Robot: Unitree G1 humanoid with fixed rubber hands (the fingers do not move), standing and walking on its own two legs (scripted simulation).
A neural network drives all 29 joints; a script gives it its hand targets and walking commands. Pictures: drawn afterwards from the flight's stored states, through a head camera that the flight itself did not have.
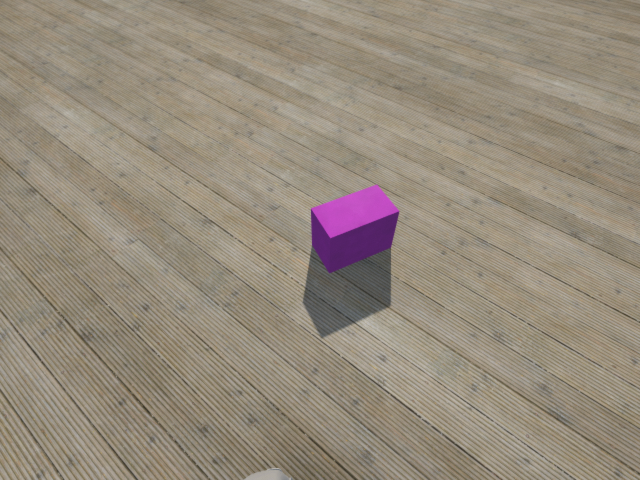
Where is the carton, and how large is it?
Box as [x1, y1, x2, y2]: [311, 185, 398, 272]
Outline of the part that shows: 377,185 371,186 311,208 312,245 329,272 390,247 398,210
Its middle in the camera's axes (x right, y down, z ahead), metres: +0.12 -0.03 +1.47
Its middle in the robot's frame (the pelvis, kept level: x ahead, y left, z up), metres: +1.02 -0.10 -0.66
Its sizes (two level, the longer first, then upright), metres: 0.278 0.153 0.216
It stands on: the floor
